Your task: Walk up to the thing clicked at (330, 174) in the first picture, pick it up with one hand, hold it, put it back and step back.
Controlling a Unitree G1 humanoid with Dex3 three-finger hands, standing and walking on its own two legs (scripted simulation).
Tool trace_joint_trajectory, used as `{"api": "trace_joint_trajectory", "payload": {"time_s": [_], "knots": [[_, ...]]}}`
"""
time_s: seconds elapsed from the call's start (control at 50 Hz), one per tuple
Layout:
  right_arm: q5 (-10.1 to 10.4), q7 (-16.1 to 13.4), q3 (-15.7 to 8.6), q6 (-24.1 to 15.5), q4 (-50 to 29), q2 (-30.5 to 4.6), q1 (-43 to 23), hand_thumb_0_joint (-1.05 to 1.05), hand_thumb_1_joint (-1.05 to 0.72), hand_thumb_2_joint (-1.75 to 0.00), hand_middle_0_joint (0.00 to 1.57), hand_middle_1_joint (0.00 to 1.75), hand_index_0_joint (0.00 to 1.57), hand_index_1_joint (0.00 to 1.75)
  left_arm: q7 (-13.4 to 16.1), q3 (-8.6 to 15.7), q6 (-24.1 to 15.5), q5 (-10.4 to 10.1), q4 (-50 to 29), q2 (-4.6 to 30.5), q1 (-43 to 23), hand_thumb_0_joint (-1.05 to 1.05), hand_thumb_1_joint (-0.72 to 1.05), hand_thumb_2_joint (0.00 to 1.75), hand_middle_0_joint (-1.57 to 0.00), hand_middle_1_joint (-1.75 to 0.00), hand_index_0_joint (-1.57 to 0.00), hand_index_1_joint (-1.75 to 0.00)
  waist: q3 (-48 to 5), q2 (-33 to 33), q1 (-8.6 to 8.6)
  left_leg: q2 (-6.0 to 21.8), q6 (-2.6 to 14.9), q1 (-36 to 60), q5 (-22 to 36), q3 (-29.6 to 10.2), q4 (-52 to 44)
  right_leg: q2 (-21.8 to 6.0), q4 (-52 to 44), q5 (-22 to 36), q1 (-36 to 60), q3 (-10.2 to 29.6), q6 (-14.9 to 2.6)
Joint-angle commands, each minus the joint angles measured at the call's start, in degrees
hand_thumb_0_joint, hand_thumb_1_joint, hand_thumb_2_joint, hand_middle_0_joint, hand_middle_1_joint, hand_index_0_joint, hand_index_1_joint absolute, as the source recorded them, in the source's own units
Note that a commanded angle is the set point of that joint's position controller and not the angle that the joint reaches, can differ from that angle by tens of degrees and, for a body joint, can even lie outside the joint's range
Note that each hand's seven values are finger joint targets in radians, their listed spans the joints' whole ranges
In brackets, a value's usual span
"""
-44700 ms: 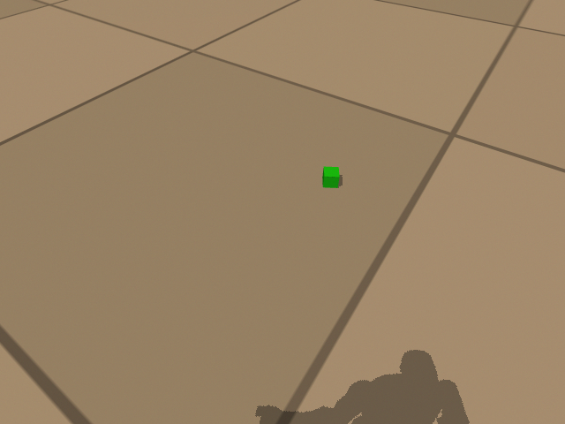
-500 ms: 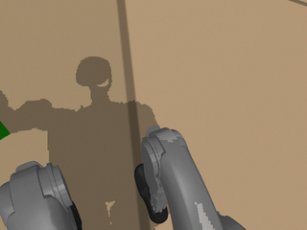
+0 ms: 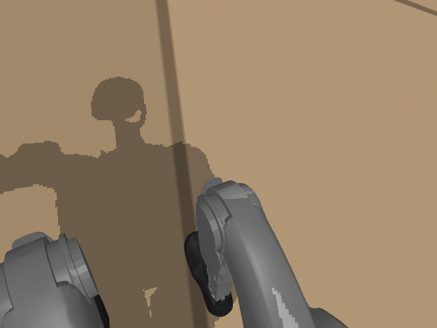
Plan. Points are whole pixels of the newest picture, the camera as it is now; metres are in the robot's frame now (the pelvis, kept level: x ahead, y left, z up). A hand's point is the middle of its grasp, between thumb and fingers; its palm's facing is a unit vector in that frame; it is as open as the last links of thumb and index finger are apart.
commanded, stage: open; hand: left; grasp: from above
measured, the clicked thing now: out of the picture +0.42 +0.33 -0.26
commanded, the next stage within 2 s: withdraw in 0.40 s
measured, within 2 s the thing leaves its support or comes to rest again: neither
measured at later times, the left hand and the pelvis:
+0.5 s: hand out of the picture +0.41 +0.33 -0.23, palm faces -0.37 -0.25 -0.89, open 14.0 cm; pelvis +0.00 +0.00 +0.00, yaw +0 degrees
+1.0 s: hand out of the picture +0.40 +0.36 -0.08, palm faces -0.38 -0.11 -0.92, open 14.2 cm; pelvis +0.00 -0.01 +0.05, yaw +6 degrees
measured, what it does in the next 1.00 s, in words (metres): stands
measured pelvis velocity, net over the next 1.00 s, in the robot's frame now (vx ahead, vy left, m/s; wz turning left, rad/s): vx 0.00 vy -0.01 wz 0.10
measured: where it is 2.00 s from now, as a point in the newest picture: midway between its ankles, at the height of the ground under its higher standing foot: (161, 316)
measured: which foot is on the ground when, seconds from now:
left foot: down 0.00-1.00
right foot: down 0.00-1.00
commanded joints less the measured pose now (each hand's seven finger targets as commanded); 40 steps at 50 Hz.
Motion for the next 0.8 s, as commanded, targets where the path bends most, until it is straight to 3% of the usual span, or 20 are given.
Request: {"api": "trace_joint_trajectory", "payload": {"time_s": [0.0,0.02,0.06,0.08,0.18,0.26,0.3,0.38,0.42,0.46,0.52,0.54,0.56,0.6,0.64,0.66,0.7,0.72,0.76,0.78], "knots": [[0.5,-0.3,-5.2,-0.5,0.8,-17.8,10.8,0.00,-0.89,-0.90,0.20,0.30,0.20,0.30,1.5,0.2,0.8,-1.0,-5.9,12.5,-12.4,0.00,-0.55,1.07,-0.14,-0.94,-0.11,-0.98,-37.1,27.8,-0.91,0.8,0.92,28.7,11.3,8.0,-15.5,1.9,-11.8,13.8,17.4,-7.6,-5.11],[0.6,-0.1,-5.7,-0.7,0.4,-17.9,10.5,0.00,-0.89,-0.90,0.20,0.30,0.20,0.30,1.0,-1.9,0.7,-1.0,-6.7,10.8,-13.7,0.00,-0.57,1.06,-0.13,-0.95,-0.09,-0.98,-36.3,28.5,-1.73,0.8,0.98,28.8,11.3,8.1,-15.2,1.8,-11.8,13.8,16.9,-7.4,-5.10],[0.6,0.0,-5.2,-0.6,0.7,-18.1,11.8,0.00,-0.89,-0.90,0.20,0.30,0.20,0.30,0.9,-0.2,0.8,-1.0,-6.5,12.9,-12.6,0.00,-0.60,1.07,-0.10,-0.97,-0.06,-1.00,-37.1,26.2,-1.55,0.7,1.42,27.6,12.5,8.2,-14.8,1.9,-12.4,15.2,19.2,-7.2,-4.84],[0.9,0.1,-5.6,-0.9,0.3,-18.3,11.0,0.00,-0.89,-0.90,0.20,0.30,0.20,0.30,0.5,-1.9,0.8,-1.6,-6.5,10.7,-13.7,0.00,-0.60,1.05,-0.09,-0.97,-0.06,-1.00,-36.2,26.8,-1.78,0.7,1.20,28.0,11.8,8.1,-15.0,1.7,-11.7,14.4,17.7,-7.3,-5.04],[1.4,-0.2,-5.4,-0.9,0.5,-18.4,11.1,0.00,-0.88,-0.90,0.20,0.30,0.20,0.30,0.1,-0.6,0.2,-1.6,-6.2,12.4,-12.9,0.00,-0.58,1.10,-0.09,-1.00,-0.06,-1.03,-35.9,26.7,-1.20,0.8,1.12,27.9,10.0,7.5,-16.3,1.7,-12.3,12.4,16.7,-7.6,-5.15],[1.5,-0.2,-5.0,-0.9,0.2,-18.0,10.8,0.00,-0.88,-0.90,0.20,0.30,0.20,0.30,-0.1,-2.2,-0.4,-1.1,-5.7,11.8,-15.0,0.00,-0.58,1.09,-0.09,-1.01,-0.06,-1.04,-34.7,25.3,-2.40,0.7,1.50,26.3,9.2,8.2,-14.8,1.8,-12.4,12.1,17.0,-7.2,-4.99],[1.5,-0.4,-5.1,-0.8,0.5,-18.5,11.6,0.00,-0.88,-0.90,0.20,0.30,0.20,0.30,0.2,-1.2,-0.7,-1.3,-5.6,12.1,-13.5,0.00,-0.57,1.12,-0.09,-1.01,-0.06,-1.04,-35.5,25.3,-1.72,0.7,1.29,27.6,10.1,7.6,-15.7,1.8,-12.5,12.6,17.1,-7.6,-5.01],[1.5,-0.7,-5.1,-0.7,0.1,-18.5,11.3,0.00,-0.88,-0.90,0.20,0.30,0.20,0.30,0.5,-1.7,-0.9,-0.7,-5.0,12.5,-13.8,0.00,-0.55,1.10,-0.09,-1.03,-0.07,-1.05,-35.1,25.4,-1.72,0.7,1.26,27.1,9.2,8.0,-15.8,1.9,-12.8,11.8,17.4,-7.3,-5.07],[1.1,-0.7,-4.8,-0.9,0.0,-18.4,11.1,0.00,-0.88,-0.90,0.20,0.30,0.20,0.30,0.4,-2.5,-0.9,-0.7,-4.4,11.6,-14.6,0.00,-0.54,1.08,-0.09,-1.04,-0.07,-1.06,-34.3,25.1,-2.73,0.6,1.28,27.3,8.5,8.1,-15.7,1.8,-12.9,11.4,17.2,-7.4,-4.96],[1.4,-0.9,-4.9,-0.9,0.1,-18.5,11.3,0.00,-0.88,-0.90,0.20,0.30,0.20,0.30,0.9,-1.4,-0.9,-0.6,-5.0,12.9,-14.4,0.00,-0.55,1.11,-0.09,-1.02,-0.07,-1.05,-34.9,25.7,-1.88,0.7,1.17,27.5,9.0,8.0,-15.8,1.8,-12.8,11.6,17.2,-7.4,-5.03],[0.9,-0.6,-4.8,-1.0,0.0,-18.6,11.9,0.00,-0.90,-0.90,0.20,0.30,0.20,0.30,0.9,-2.0,-0.7,-0.7,-5.1,12.0,-14.5,0.00,-0.54,0.99,-0.06,-1.03,-0.07,-1.03,-35.4,25.5,-2.71,0.7,1.42,27.5,10.9,8.3,-15.1,2.0,-13.1,13.8,18.7,-7.2,-4.77],[1.2,-0.6,-4.4,-1.1,0.1,-18.3,11.6,0.00,-0.90,-0.90,0.20,0.30,0.20,0.30,1.2,-1.0,-0.7,-1.3,-5.6,12.9,-14.3,0.00,-0.54,1.00,-0.06,-1.03,-0.07,-1.02,-35.8,25.8,-1.81,0.8,1.25,27.6,11.0,8.0,-15.5,1.8,-12.9,13.6,18.5,-7.5,-4.81],[0.9,-0.5,-4.7,-1.1,0.3,-18.3,11.7,0.00,-0.91,-0.90,0.20,0.30,0.20,0.30,1.0,-1.6,-0.7,-0.8,-6.4,12.8,-14.6,0.00,-0.54,0.99,-0.06,-1.03,-0.07,-1.02,-35.9,26.9,-2.13,0.7,1.22,28.4,10.8,8.3,-15.5,1.7,-12.9,13.5,18.5,-7.3,-4.86],[1.1,-0.6,-5.7,-0.8,0.4,-18.3,11.9,0.00,-0.91,-0.90,0.20,0.30,0.20,0.30,0.7,-0.3,-0.4,-0.2,-11.4,14.5,-14.5,0.00,-0.55,1.00,-0.07,-1.03,-0.07,-1.02,-40.2,30.9,-0.31,0.7,0.67,31.7,12.7,8.4,-16.3,1.7,-12.3,14.8,19.2,-7.2,-5.28],[1.7,-0.2,-6.8,-0.6,-0.3,-17.6,10.0,0.00,-0.91,-0.90,0.20,0.30,0.20,0.30,-0.3,-2.0,-0.1,-0.8,-17.4,11.6,-14.3,0.00,-0.56,1.01,-0.07,-1.02,-0.07,-1.02,-44.8,35.1,0.96,0.7,0.01,35.9,14.5,8.4,-17.2,1.3,-11.3,16.1,18.5,-7.2,-5.75],[2.3,0.0,-7.1,-0.4,-0.5,-17.0,8.5,0.00,-0.91,-0.90,0.20,0.30,0.20,0.30,-1.4,-4.6,0.0,-0.9,-18.7,8.8,-12.9,0.00,-0.56,1.00,-0.06,-1.02,-0.06,-1.02,-44.3,35.1,1.60,0.7,0.06,35.3,13.7,8.5,-17.5,1.4,-11.2,15.4,17.0,-7.0,-5.90],[3.6,-0.1,-9.0,0.7,-0.6,-17.2,9.3,0.00,-0.91,-0.90,0.20,0.30,0.20,0.30,-3.1,-2.7,0.6,-0.8,-23.4,10.6,-8.4,0.00,-0.56,1.01,-0.07,-1.02,-0.06,-1.02,-46.6,34.9,3.99,0.3,0.27,35.4,14.8,9.3,-18.3,1.3,-11.9,16.4,17.8,-6.0,-5.90],[4.5,-0.4,-10.0,1.6,-0.4,-17.2,9.5,0.00,-0.91,-0.90,0.20,0.30,0.20,0.30,-3.7,-0.4,0.8,-1.4,-29.4,12.6,-8.1,0.00,-0.55,1.00,-0.07,-1.01,-0.06,-1.01,-50.4,37.4,6.36,0.1,0.02,36.4,15.7,9.6,-20.3,1.0,-12.0,16.6,18.5,-5.7,-6.26],[6.2,-0.5,-11.2,3.8,-0.7,-15.6,8.9,0.00,-0.91,-0.91,0.20,0.30,0.20,0.30,-7.2,-4.2,2.0,-1.6,-33.4,7.3,-3.4,0.00,-0.56,1.01,-0.07,-1.01,-0.06,-1.01,-52.6,37.1,8.29,-0.3,0.15,36.9,15.4,10.6,-21.9,0.9,-13.0,15.9,17.9,-4.6,-6.56],[7.5,-0.8,-12.1,4.9,-0.8,-15.4,8.6,0.00,-0.91,-0.91,0.20,0.30,0.20,0.30,-9.0,-5.2,2.3,-2.0,-34.8,6.2,-3.8,0.00,-0.57,1.02,-0.07,-1.00,-0.06,-1.01,-50.5,35.2,8.28,-0.4,0.38,35.9,13.5,10.6,-22.7,0.6,-13.7,14.5,16.1,-4.0,-6.60]]}}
